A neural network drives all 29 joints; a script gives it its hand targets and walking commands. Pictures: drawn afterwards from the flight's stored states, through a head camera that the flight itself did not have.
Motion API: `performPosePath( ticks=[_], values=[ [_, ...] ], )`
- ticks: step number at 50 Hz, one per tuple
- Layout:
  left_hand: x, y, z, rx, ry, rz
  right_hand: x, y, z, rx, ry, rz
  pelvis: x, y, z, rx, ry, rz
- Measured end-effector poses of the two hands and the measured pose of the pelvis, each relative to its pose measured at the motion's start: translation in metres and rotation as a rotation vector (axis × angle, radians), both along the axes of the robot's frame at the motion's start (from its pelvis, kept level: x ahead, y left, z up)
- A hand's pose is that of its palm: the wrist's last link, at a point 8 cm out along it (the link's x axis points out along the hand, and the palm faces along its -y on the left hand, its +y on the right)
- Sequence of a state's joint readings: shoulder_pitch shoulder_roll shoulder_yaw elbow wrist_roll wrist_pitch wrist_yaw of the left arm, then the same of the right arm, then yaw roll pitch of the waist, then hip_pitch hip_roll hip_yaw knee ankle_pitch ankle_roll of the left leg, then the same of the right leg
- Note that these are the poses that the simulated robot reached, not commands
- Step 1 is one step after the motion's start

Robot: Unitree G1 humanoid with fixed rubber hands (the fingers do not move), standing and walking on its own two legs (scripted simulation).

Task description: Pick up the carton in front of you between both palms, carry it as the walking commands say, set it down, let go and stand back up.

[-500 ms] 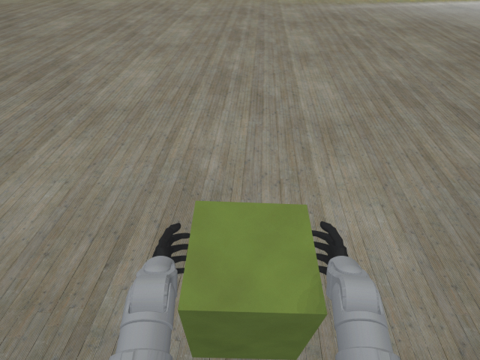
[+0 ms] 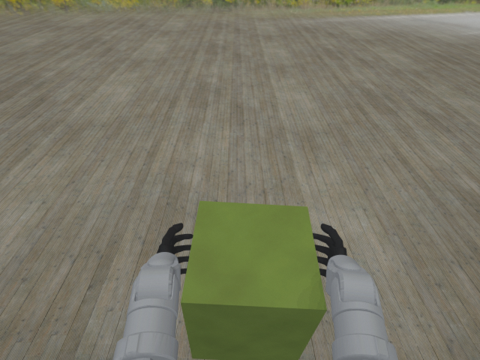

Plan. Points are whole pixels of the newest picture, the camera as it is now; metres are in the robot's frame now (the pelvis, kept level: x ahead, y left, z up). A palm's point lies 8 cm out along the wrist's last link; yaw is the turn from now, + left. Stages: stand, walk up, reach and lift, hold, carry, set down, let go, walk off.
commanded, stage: set down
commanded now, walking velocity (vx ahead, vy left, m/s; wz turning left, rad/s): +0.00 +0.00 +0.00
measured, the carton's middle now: (248, 283) +0.31 +0.00 -0.04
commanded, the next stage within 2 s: none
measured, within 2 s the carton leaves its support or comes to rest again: neither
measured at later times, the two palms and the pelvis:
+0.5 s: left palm (175, 302) +0.33 +0.15 -0.15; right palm (307, 299) +0.34 -0.14 -0.14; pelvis -0.01 -0.02 -0.06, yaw -2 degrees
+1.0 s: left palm (181, 317) +0.36 +0.16 -0.28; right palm (294, 313) +0.38 -0.14 -0.27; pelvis -0.06 -0.01 -0.19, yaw -3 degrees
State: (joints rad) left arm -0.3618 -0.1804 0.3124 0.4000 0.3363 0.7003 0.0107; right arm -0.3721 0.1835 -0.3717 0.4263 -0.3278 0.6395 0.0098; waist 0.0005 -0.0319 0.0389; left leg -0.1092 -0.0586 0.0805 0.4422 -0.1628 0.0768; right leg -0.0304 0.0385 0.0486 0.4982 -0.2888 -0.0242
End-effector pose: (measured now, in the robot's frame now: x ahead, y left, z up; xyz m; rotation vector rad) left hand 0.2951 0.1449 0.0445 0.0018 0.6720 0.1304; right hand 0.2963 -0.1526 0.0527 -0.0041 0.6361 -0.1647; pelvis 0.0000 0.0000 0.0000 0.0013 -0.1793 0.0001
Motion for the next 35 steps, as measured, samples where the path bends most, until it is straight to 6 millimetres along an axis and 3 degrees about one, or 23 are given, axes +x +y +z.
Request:
performPosePath(
  ticks=[9, 13, 18, 27, 35],
  values=[
    [0.026, 0.002, -0.039, -0.031, 0.030, 0.030, 0.033, 0.003, -0.031, 0.000, 0.027, 0.004, 0.007, -0.006, -0.006, 0.002, 0.102, 0.011],
    [0.035, 0.001, -0.067, -0.002, 0.037, 0.016, 0.041, 0.002, -0.063, -0.004, 0.034, 0.010, 0.006, -0.008, -0.010, -0.004, 0.191, 0.013],
    [0.035, 0.004, -0.117, 0.002, 0.033, 0.027, 0.045, 0.005, -0.113, -0.004, 0.030, 0.027, 0.002, -0.012, -0.022, -0.010, 0.350, 0.013],
    [0.037, 0.010, -0.208, 0.035, 0.027, -0.024, 0.039, 0.009, -0.206, 0.012, 0.026, 0.003, -0.016, -0.018, -0.068, -0.005, 0.631, -0.036],
    [0.047, 0.009, -0.245, 0.006, -0.023, -0.013, 0.044, 0.008, -0.244, -0.001, -0.024, -0.004, -0.032, -0.015, -0.110, -0.014, 0.706, -0.028]
  ],
)
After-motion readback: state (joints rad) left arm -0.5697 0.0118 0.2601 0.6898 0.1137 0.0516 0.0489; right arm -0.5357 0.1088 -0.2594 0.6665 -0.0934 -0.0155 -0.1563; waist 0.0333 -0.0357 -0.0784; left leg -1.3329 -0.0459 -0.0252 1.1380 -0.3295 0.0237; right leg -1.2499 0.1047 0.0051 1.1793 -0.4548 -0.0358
